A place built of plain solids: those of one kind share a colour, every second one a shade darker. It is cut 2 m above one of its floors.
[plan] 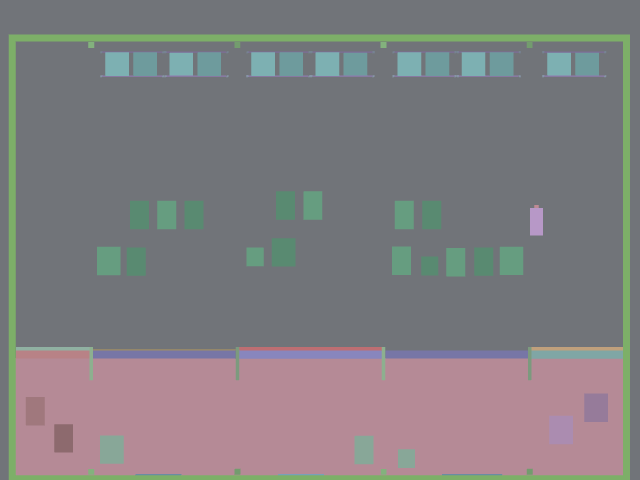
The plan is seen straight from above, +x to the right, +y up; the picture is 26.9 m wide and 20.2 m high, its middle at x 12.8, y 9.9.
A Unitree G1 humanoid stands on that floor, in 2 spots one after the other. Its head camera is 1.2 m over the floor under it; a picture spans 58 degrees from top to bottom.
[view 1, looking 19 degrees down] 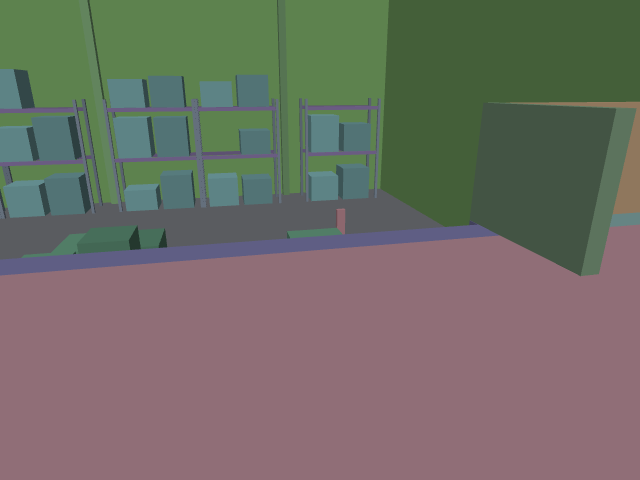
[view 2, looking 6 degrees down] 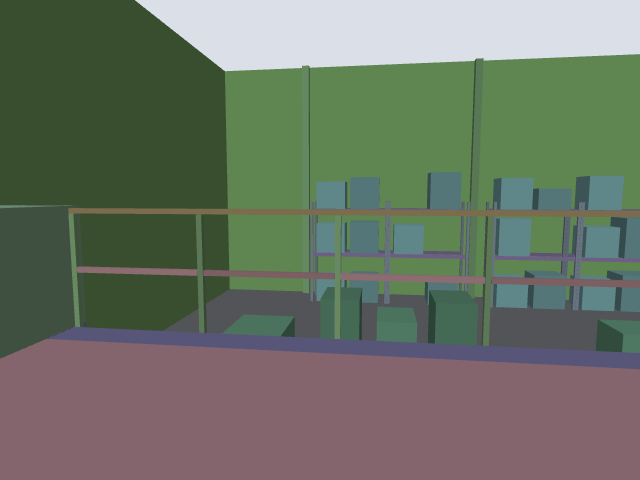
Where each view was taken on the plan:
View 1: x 19.20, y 1.75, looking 77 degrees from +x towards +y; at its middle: strip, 3.69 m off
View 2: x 6.00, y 1.75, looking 98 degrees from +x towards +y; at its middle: rack_load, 15.28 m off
